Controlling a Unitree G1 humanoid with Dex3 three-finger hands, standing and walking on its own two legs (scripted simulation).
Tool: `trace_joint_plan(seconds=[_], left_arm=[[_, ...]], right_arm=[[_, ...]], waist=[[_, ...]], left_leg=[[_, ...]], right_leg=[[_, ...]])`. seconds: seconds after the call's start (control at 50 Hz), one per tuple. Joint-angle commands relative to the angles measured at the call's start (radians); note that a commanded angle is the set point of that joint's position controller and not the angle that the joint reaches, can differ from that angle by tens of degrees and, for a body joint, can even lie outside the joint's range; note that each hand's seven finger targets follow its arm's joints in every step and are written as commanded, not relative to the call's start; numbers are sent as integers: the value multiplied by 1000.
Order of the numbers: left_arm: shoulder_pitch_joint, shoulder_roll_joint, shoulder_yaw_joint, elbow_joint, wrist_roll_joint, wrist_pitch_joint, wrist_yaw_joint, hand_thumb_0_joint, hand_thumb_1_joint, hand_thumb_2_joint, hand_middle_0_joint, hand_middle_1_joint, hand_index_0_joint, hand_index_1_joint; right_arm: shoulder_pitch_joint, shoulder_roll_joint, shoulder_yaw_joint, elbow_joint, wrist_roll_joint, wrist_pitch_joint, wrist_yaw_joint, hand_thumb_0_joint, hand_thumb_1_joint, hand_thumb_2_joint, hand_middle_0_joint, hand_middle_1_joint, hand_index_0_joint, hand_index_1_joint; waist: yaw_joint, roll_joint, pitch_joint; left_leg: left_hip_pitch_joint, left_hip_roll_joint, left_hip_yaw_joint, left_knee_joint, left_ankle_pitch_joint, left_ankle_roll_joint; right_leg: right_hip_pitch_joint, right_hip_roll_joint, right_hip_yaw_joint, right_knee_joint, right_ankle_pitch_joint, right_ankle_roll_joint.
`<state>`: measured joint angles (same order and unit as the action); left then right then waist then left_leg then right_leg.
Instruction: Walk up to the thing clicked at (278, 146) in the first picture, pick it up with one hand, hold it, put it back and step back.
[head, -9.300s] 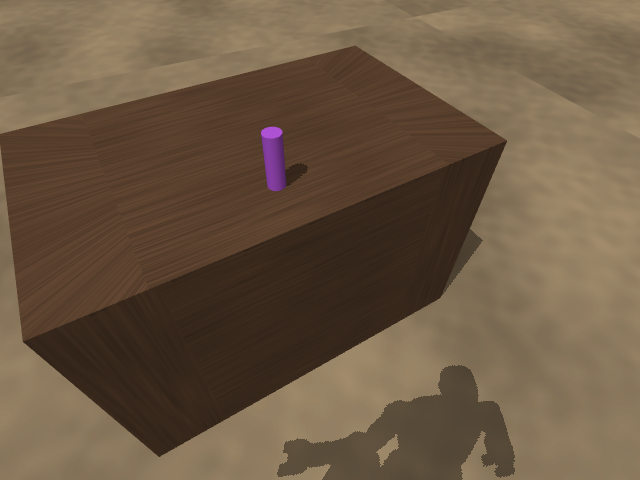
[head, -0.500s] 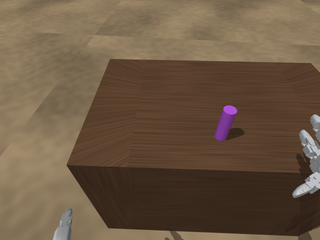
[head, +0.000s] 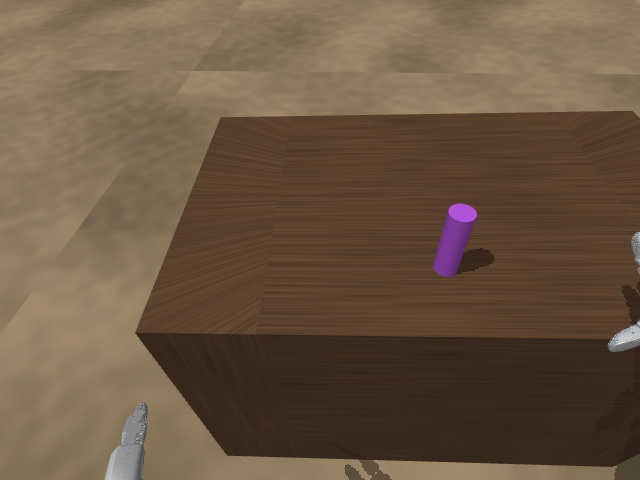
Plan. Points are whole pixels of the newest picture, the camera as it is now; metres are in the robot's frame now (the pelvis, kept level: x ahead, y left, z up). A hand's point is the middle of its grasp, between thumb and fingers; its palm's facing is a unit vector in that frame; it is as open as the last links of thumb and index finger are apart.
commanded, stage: go down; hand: right
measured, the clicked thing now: (453, 242) +0.51 -0.19 +0.00
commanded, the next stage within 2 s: approach in 1.84 s
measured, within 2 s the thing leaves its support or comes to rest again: neither
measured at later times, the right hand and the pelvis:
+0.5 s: hand out of the picture +0.38 -0.36 +0.12, palm faces +0.16 +0.99 -0.01, open 17.6 cm; pelvis +0.00 +0.00 -0.02, yaw +1 degrees
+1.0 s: hand (636, 229) +0.41 -0.37 +0.12, palm faces +0.16 +0.99 +0.00, open 17.5 cm; pelvis +0.00 -0.01 -0.02, yaw +1 degrees
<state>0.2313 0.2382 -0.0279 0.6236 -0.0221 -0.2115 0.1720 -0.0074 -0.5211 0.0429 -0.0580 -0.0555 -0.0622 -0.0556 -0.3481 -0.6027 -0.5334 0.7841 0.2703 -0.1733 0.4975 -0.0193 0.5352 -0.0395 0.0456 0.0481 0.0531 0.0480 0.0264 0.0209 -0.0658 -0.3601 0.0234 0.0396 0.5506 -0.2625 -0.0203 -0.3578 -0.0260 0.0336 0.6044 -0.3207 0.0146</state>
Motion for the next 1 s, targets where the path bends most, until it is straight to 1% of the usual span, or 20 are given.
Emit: trace_joint_plan(seconds=[0.0,0.08,0.18,0.22,0.26,0.32,0.36,0.38,0.46,0.48,0.5,0.52,0.62,0.64,0.74,0.82,0.84,0.94,0.96,0.98], left_arm=[[-48,117,40,-50,4,-47,5,0,-531,36,-54,-55,-56,-53],[-149,234,105,-143,9,-70,21,0,-539,46,-54,-57,-54,-56],[-112,137,-6,-177,2,-52,24,0,-543,52,-52,-54,-51,-55],[-72,148,-1,-179,4,-45,28,0,-543,52,-52,-54,-51,-55],[-11,195,47,-163,9,-37,33,0,-541,50,-52,-54,-51,-55],[17,200,66,-129,14,-32,23,0,-552,55,-53,-52,-49,-57],[-32,181,48,-179,9,-40,19,0,-561,64,-52,-53,-46,-60],[-35,151,26,-177,8,-42,17,0,-565,67,-53,-54,-46,-61],[-64,189,47,-157,11,-47,21,0,-576,75,-52,-52,-41,-64],[-71,175,29,-153,10,-47,19,0,-569,71,-52,-54,-44,-63],[-57,201,50,-145,13,-44,20,0,-572,72,-54,-52,-44,-63],[-54,185,33,-159,12,-45,19,0,-573,71,-53,-52,-43,-63],[19,228,70,-201,10,-34,17,0,-570,68,-54,-54,-46,-63],[10,204,43,-218,12,-33,15,0,-567,67,-53,-54,-46,-62],[27,144,12,-236,9,-28,-2,0,-567,68,-53,-53,-46,-61],[19,207,63,-245,12,-30,5,0,-566,70,-49,-50,-42,-59],[-7,204,48,-251,12,-30,2,0,-570,71,-50,-52,-41,-61],[10,200,48,-237,15,-30,1,0,-572,73,-52,-51,-43,-61],[-17,182,22,-256,15,-30,-1,0,-569,70,-51,-52,-43,-61],[16,194,33,-235,13,-25,1,0,-572,73,-51,-52,-42,-61]], right_arm=[[-405,-366,-44,-150,27,-67,36,0,588,-40,45,54,48,54],[-491,-460,-101,-104,42,-87,55,0,579,-46,44,53,47,53],[-494,-491,-115,54,35,-88,71,0,579,-45,46,53,48,53],[-496,-540,-126,86,10,-84,68,0,580,-45,46,53,48,53],[-498,-578,-132,88,-6,-78,64,0,577,-43,47,52,48,52],[-553,-579,-122,45,-14,-80,59,0,593,-44,44,54,47,54],[-614,-597,-133,-17,-14,-89,55,0,611,-45,40,54,45,54],[-622,-568,-112,15,-16,-89,57,0,611,-51,38,56,44,56],[-585,-528,-80,89,-16,-79,76,0,572,-50,48,52,50,52],[-582,-524,-70,123,-17,-72,84,0,559,-51,50,52,51,51],[-642,-557,-74,37,-18,-78,86,0,542,-53,53,51,53,51],[-667,-573,-80,52,-19,-74,87,0,537,-52,54,50,53,50],[-625,-617,-122,71,-21,-52,74,0,540,-51,52,50,52,50],[-629,-606,-119,76,-19,-52,71,0,545,-50,54,50,54,50],[-629,-605,-121,71,-39,-54,50,0,554,-52,49,51,51,51],[-650,-625,-130,89,-37,-48,61,0,568,-51,50,52,51,52],[-637,-620,-120,101,-41,-45,64,0,554,-45,54,49,52,49],[-712,-656,-137,76,-42,-54,72,0,556,-54,51,52,51,52],[-708,-670,-145,93,-45,-57,70,0,538,-46,57,48,55,48],[-693,-670,-142,120,-47,-52,73,0,547,-49,55,50,54,49]], waist=[[30,-199,-190],[37,-126,-310],[8,-86,-336],[8,-110,-341],[20,-139,-325],[26,-194,-304],[34,-197,-346],[49,-191,-335],[60,-185,-360],[59,-185,-353],[56,-238,-380],[59,-243,-384],[57,-205,-390],[50,-207,-380],[44,-200,-334],[62,-212,-381],[49,-221,-370],[63,-259,-454],[54,-233,-456],[62,-216,-440]], left_leg=[[0,-19,-13,-11,184,26],[16,-21,-13,10,158,22],[61,-19,-18,29,182,21],[66,-12,-31,32,185,20],[30,-18,-26,35,178,24],[-22,-25,-22,43,172,31],[-41,-30,-19,52,174,33],[-65,-34,-15,59,177,34],[-104,-35,-12,82,194,33],[-115,-40,-7,86,192,33],[-128,-39,-7,89,172,38],[-135,-39,-7,87,167,37],[-91,-42,3,91,194,36],[-99,-45,6,89,179,36],[-95,-39,-6,96,165,39],[-119,-40,-8,113,190,39],[-125,-42,-3,117,181,41],[-160,-47,0,133,198,44],[-133,-44,-2,134,219,41],[-133,-47,0,141,225,40]], right_leg=[[41,21,-8,-45,211,-23],[40,11,12,-19,175,-26],[-39,18,9,9,222,-32],[-66,25,-2,12,214,-33],[-51,25,-6,9,203,-31],[-46,21,-3,25,212,-26],[-15,14,2,36,226,-24],[-10,9,5,45,248,-21],[-2,6,13,77,306,-22],[-6,2,16,77,322,-17],[20,-2,19,76,320,-14],[33,-3,19,83,332,-12],[10,1,18,80,342,-12],[10,0,18,80,343,-9],[-66,8,7,84,266,-16],[-30,2,14,107,321,-14],[-30,-1,18,107,339,-11],[39,-12,31,144,462,-3],[16,-5,25,153,450,-8],[-2,-4,25,150,441,-9]])
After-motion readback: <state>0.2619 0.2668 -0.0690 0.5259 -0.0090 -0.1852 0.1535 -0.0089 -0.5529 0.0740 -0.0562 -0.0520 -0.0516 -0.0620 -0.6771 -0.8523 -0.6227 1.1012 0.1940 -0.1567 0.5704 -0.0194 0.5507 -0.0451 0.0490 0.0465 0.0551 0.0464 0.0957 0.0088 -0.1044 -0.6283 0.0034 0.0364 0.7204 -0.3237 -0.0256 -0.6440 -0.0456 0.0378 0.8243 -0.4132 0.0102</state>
